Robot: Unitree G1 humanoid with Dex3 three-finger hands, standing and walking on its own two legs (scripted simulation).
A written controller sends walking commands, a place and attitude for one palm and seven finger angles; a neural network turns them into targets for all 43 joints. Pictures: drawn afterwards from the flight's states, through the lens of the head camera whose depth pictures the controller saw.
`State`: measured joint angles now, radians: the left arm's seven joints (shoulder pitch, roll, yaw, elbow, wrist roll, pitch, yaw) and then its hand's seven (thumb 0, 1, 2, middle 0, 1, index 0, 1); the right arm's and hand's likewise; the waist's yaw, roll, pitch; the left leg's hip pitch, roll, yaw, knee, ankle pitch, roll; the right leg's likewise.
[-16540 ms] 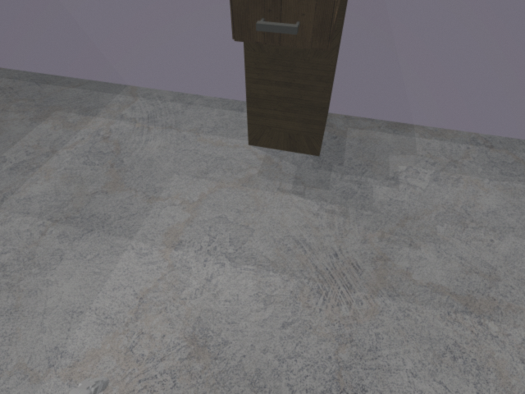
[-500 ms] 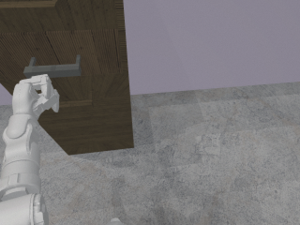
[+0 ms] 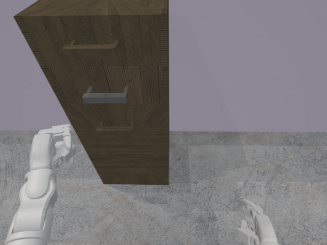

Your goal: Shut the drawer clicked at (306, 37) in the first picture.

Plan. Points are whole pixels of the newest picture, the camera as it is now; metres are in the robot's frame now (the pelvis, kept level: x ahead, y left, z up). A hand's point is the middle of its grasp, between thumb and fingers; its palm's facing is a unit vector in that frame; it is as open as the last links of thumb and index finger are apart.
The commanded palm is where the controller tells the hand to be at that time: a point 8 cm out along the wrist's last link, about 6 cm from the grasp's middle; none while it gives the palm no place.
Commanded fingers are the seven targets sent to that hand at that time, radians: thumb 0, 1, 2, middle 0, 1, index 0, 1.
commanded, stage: draw the hand back to the body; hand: left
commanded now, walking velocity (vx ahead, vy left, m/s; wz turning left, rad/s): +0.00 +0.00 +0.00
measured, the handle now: (106, 93) +0.59 +0.26 +0.03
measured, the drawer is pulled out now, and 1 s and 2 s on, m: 0.00 0.00 0.00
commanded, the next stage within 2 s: step back with the hand held close in 0.62 s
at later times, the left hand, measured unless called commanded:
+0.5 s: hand (38, 184) +0.18 +0.23 +0.17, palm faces +0.38 -0.83 -0.40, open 3.3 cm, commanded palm +0.14 +0.27 +0.18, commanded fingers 0.00 0.90 0.90 -1.40 -1.60 -1.40 -1.60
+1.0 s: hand (36, 180) +0.19 +0.24 +0.16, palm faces +0.29 -0.83 -0.48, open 3.3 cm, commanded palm +0.13 +0.29 +0.18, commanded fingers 0.00 0.90 0.90 -1.40 -1.60 -1.40 -1.60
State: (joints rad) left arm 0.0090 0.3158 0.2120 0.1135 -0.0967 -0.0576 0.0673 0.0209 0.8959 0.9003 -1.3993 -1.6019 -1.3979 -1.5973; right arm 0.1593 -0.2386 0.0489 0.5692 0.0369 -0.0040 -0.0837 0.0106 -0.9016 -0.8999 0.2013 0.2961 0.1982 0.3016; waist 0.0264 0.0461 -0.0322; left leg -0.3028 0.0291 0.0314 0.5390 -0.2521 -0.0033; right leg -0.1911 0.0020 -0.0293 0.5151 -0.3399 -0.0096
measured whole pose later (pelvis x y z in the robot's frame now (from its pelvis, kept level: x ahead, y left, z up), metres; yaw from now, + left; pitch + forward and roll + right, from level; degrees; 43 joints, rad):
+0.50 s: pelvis +0.00 -0.01 +0.01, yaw +0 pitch -4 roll +0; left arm 0.56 0.32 0.28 -0.44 -0.08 -0.13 0.09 0.02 0.89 0.90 -1.40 -1.60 -1.40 -1.60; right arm 0.20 -0.24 0.01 0.62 0.00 -0.07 -0.08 0.01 -0.90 -0.90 0.20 0.30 0.20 0.30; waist 0.06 0.08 0.01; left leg -0.13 0.04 0.04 0.40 -0.20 -0.01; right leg -0.01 0.02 -0.02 0.34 -0.27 -0.02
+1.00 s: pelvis -0.01 +0.01 +0.01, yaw -1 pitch +0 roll -1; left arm 0.60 0.36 0.33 -0.47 -0.06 -0.18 0.08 0.02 0.89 0.90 -1.40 -1.60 -1.40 -1.60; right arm 0.16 -0.24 -0.01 0.54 0.00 0.03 -0.06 0.01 -0.90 -0.90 0.20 0.30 0.20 0.30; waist 0.01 0.07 0.01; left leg -0.23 0.03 0.06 0.41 -0.18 0.01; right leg -0.12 0.00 0.00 0.36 -0.24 0.01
